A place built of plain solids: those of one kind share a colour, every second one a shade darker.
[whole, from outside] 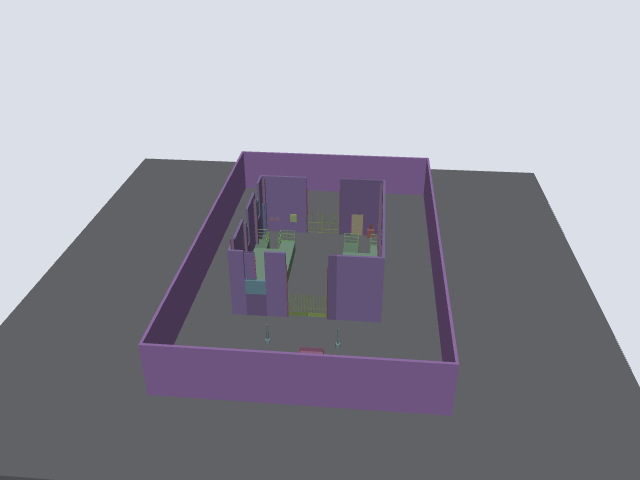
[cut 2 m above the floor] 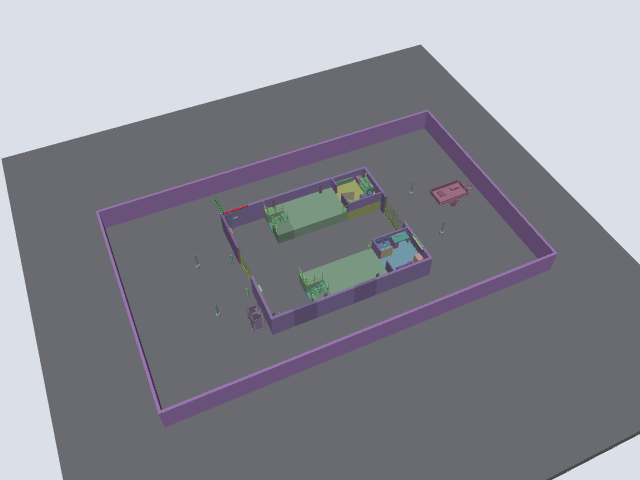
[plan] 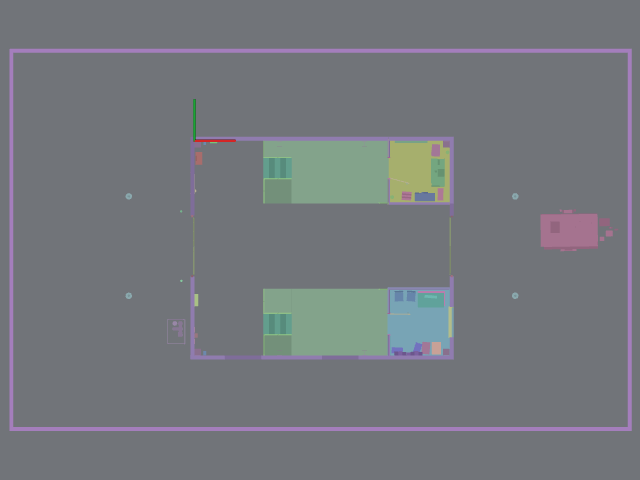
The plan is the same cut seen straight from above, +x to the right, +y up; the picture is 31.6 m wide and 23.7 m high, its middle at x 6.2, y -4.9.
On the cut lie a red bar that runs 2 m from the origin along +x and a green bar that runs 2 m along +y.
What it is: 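A small parcels depot; vehicles drive in at ground level; on either side of the through lane the floor is raised to lorry-floor height for loading, with steps cut into each side and the checker's office on the raised level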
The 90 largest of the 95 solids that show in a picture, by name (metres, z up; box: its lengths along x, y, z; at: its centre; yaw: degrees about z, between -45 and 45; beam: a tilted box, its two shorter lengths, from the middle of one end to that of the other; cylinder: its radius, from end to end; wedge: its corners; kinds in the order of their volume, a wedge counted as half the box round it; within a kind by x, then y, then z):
{
 "yard_bound_1": {"box": [0.2, 18.87, 4.07], "at": [-9.04, -4.89, 1.99]},
 "yard_bound_2": {"box": [30.73, 0.2, 4.07], "at": [6.23, -14.23, 1.99]},
 "yard_bound_3": {"box": [30.73, 0.2, 4.07], "at": [6.23, 4.44, 1.99]},
 "yard_bound_4": {"box": [0.2, 18.87, 4.07], "at": [21.5, -4.89, 1.99]},
 "wall_1": {"box": [0.2, 4.11, 5.55], "at": [-0.1, -8.75, 2.73]},
 "wall_2": {"box": [0.2, 3.91, 5.55], "at": [-0.1, -1.75, 2.73]},
 "wall_3": {"box": [1.71, 0.2, 5.55], "at": [0.65, -10.7, 2.73]},
 "wall_4": {"box": [1.81, 0.2, 2.55], "at": [2.4, -10.7, 1.23]},
 "wall_5": {"box": [9.8, 0.2, 5.55], "at": [4.7, 0.1, 2.73]},
 "wall_6": {"box": [3.01, 0.2, 5.55], "at": [4.8, -10.7, 2.73]},
 "wall_7": {"box": [1.81, 0.2, 2.55], "at": [7.2, -10.7, 1.23]},
 "wall_8": {"box": [1.51, 0.2, 5.55], "at": [8.85, -10.7, 2.73]},
 "wall_9": {"box": [0.06, 1.0, 3.59], "at": [9.57, -10.1, 1.75]},
 "wall_10": {"box": [0.06, 1.26, 3.59], "at": [9.57, -7.87, 1.75]},
 "wall_11": {"box": [0.06, 1.26, 3.59], "at": [9.57, -2.53, 1.75]},
 "wall_12": {"box": [0.06, 1.0, 3.47], "at": [9.63, -10.1, 1.69]},
 "wall_13": {"box": [3.0, 0.06, 3.47], "at": [11.1, -7.33, 1.69]},
 "wall_14": {"box": [3.0, 0.06, 3.59], "at": [11.1, -7.27, 1.75]},
 "wall_15": {"box": [3.0, 0.06, 3.59], "at": [11.1, -3.13, 1.75]},
 "wall_16": {"box": [3.0, 0.06, 3.47], "at": [11.1, -3.07, 1.69]},
 "wall_17": {"box": [3.2, 0.2, 5.55], "at": [11.2, -10.7, 2.73]},
 "wall_18": {"box": [3.2, 0.2, 5.55], "at": [11.2, 0.1, 2.73]},
 "wall_19": {"box": [0.2, 1.11, 5.55], "at": [12.7, -10.25, 2.73]},
 "wall_20": {"box": [0.2, 1.51, 1.97], "at": [12.7, -8.95, 0.94]},
 "wall_21": {"box": [0.2, 0.91, 5.55], "at": [12.7, -7.75, 2.73]},
 "wall_22": {"box": [0.2, 0.61, 5.55], "at": [12.7, -7.0, 2.73]},
 "wall_23": {"box": [0.2, 0.61, 5.55], "at": [12.7, -3.4, 2.73]},
 "wall_24": {"box": [0.2, 3.3, 5.55], "at": [12.7, -1.45, 2.73]},
 "raised_floor_bank_1": {"box": [1.4, 1.05, 1.07], "at": [4.1, -10.07, 0.48]},
 "raised_floor_bank_2": {"box": [1.4, 1.25, 1.07], "at": [4.1, -7.92, 0.48]},
 "raised_floor_bank_3": {"box": [1.4, 1.25, 1.07], "at": [4.1, -2.48, 0.48]},
 "raised_floor_bank_4": {"box": [1.4, 0.85, 1.07], "at": [4.1, -0.42, 0.48]},
 "raised_floor_bank_5": {"box": [4.8, 3.3, 1.07], "at": [7.2, -8.95, 0.48]},
 "raised_floor_bank_6": {"box": [4.8, 3.1, 1.07], "at": [7.2, -1.55, 0.48]},
 "raised_floor_office_1": {"box": [3.13, 3.43, 1.07], "at": [11.1, -8.95, 0.48]},
 "raised_floor_crib_1": {"box": [3.13, 3.23, 1.07], "at": [11.1, -1.55, 0.48]},
 "door_landing_1": {"box": [0.3, 1.02, 0.22], "at": [3.55, -9.05, 0.06]},
 "door_landing_2": {"box": [0.3, 1.02, 0.22], "at": [3.55, -1.35, 0.06]},
 "door_landing_3": {"box": [0.3, 1.02, 0.39], "at": [3.83, -9.05, 0.14]},
 "door_landing_4": {"box": [0.3, 1.02, 0.39], "at": [3.83, -1.35, 0.14]},
 "door_landing_5": {"box": [0.3, 1.02, 0.56], "at": [4.11, -9.05, 0.23]},
 "door_landing_6": {"box": [0.3, 1.02, 0.56], "at": [4.11, -1.35, 0.23]},
 "door_landing_7": {"box": [0.3, 1.02, 0.73], "at": [4.39, -9.05, 0.32]},
 "door_landing_8": {"box": [0.3, 1.02, 0.73], "at": [4.39, -1.35, 0.32]},
 "door_landing_9": {"box": [0.3, 1.02, 0.9], "at": [4.67, -9.05, 0.4]},
 "door_landing_10": {"box": [0.3, 1.02, 0.9], "at": [4.67, -1.35, 0.4]},
 "beyond_trailer_1": {"box": [0.025, 1.6, 0.34], "at": [17.11, -4.44, 0.7], "yaw": 0.8},
 "beyond_trailer_2": {"box": [0.47, 0.57, 0.13], "at": [17.81, -4.27, 0.71], "yaw": 0.8},
 "beyond_trailer_3": {"box": [2.81, 0.027, 0.35], "at": [18.49, -3.62, 0.69], "yaw": 0.8},
 "beyond_trailer_4": {"box": [2.8, 1.6, 0.06], "at": [18.5, -4.42, 0.51], "yaw": 0.8},
 "beyond_trailer_5": {"box": [2.67, 0.16, 0.07], "at": [18.59, -5.27, 0.68], "yaw": 0.8},
 "beyond_trailer_6": {"box": [0.8, 0.3, 0.08], "at": [19.2, -4.16, 0.76], "yaw": 0.8},
 "beyond_trailer_7": {"box": [0.51, 0.39, 0.05], "at": [20.25, -4.02, 0.46], "yaw": 0.8},
 "filing_tall_1": {"box": [0.47, 0.62, 1.37], "at": [11.95, -10.24, 1.66]},
 "desk_works_1": {"box": [0.4, 0.7, 0.76], "at": [11.25, -7.79, 1.35]},
 "desk_works_2": {"box": [1.35, 0.75, 0.07], "at": [11.7, -7.79, 1.72]},
 "door_leaf_1": {"box": [0.044, 1.0, 2.15], "at": [0.0, -2.1, 1.02]},
 "door_leaf_2": {"box": [0.99, 0.044, 2.14], "at": [10.14, -1.98, 2.04], "yaw": -15.0},
 "door_leaf_3": {"box": [0.99, 0.044, 2.14], "at": [10.16, -8.56, 2.04], "yaw": -0.7},
 "packing_desk_1": {"box": [0.34, 1.23, 0.13], "at": [11.84, -1.49, 1.9]},
 "packing_desk_2": {"box": [0.61, 1.31, 0.02], "at": [12.03, -1.57, 1.54]},
 "packing_desk_3": {"box": [0.36, 0.39, 0.46], "at": [12.17, -1.59, 1.69]},
 "packing_desk_4": {"box": [0.24, 1.37, 0.2], "at": [12.24, -1.58, 1.82]},
 "carton_1": {"box": [0.4, 0.6, 0.45], "at": [11.43, -10.24, 1.2], "yaw": -5.1},
 "carton_2": {"box": [0.39, 0.53, 0.33], "at": [11.9, -0.48, 1.43], "yaw": -5.8},
 "window_pane_1": {"box": [0.1, 1.5, 1.16], "at": [12.75, -8.95, 2.49]},
 "fire_extinguisher_1": {"box": [0.34, 0.64, 0.79], "at": [0.22, -0.87, 0.34]},
 "steel_column_1": {"box": [0.38, 0.38, 0.07], "at": [0.14, -10.46, -0.02]},
 "steel_column_2": {"box": [0.012, 0.23, 5.35], "at": [0.14, -10.46, 2.62]},
 "steel_column_3": {"box": [0.012, 0.23, 5.35], "at": [0.14, -0.14, 2.62]},
 "steel_column_4": {"box": [0.012, 0.23, 5.35], "at": [4.2, -10.46, 2.62]},
 "steel_column_5": {"box": [0.012, 0.23, 5.35], "at": [4.2, -0.14, 2.62]},
 "steel_column_6": {"box": [0.012, 0.23, 5.35], "at": [8.4, -10.46, 2.62]},
 "steel_column_7": {"box": [0.012, 0.23, 5.35], "at": [8.4, -0.14, 2.62]},
 "steel_column_8": {"box": [0.38, 0.38, 0.07], "at": [12.46, -0.14, 1.0]},
 "steel_column_9": {"box": [0.012, 0.23, 5.35], "at": [12.46, -0.14, 3.65]},
 "desk_load_lived_1": {"box": [1.3, 0.72, 0.12], "at": [11.68, -7.87, 1.82]},
 "box_cardboard_1": {"box": [0.56, 0.3, 0.27], "at": [10.01, -10.35, 1.11], "yaw": -2.0},
 "box_cardboard_2": {"box": [0.34, 0.49, 0.34], "at": [11.02, -10.24, 1.14], "yaw": -17.7},
 "roller_shutter_1": {"box": [0.1, 0.11, 4.55], "at": [12.71, -6.68, 2.23]},
 "roller_shutter_2": {"box": [0.1, 0.11, 4.55], "at": [12.71, -3.72, 2.23]},
 "downpipe_1": {"box": [0.14, 0.21, 3.05], "at": [0.51, -10.49, 1.49]},
 "radiator_1": {"box": [1.62, 0.1, 0.5], "at": [10.69, -0.06, 1.22]},
 "distribution_board_1": {"box": [0.18, 0.6, 0.7], "at": [0.09, -7.87, 1.5]},
 "toolbox_1": {"box": [0.28, 0.6, 0.4], "at": [12.15, -2.65, 1.17], "yaw": -0.6},
 "shelving_bay_1": {"box": [0.53, 0.38, 0.15], "at": [11.15, -2.8, 1.9]},
 "shelving_bay_2": {"box": [0.36, 0.4, 0.22], "at": [11.7, -2.79, 1.91]},
 "beyond_bottle_cage_1": {"box": [0.55, 0.033, 1.25], "at": [-0.91, -10.02, 0.8]},
 "beyond_bottle_cage_2": {"box": [0.55, 0.033, 1.22], "at": [-0.91, -8.82, 0.82]},
 "chair_frame_1": {"box": [0.42, 0.43, 0.05], "at": [10.7, -7.71, 1.45], "yaw": -4.3}
}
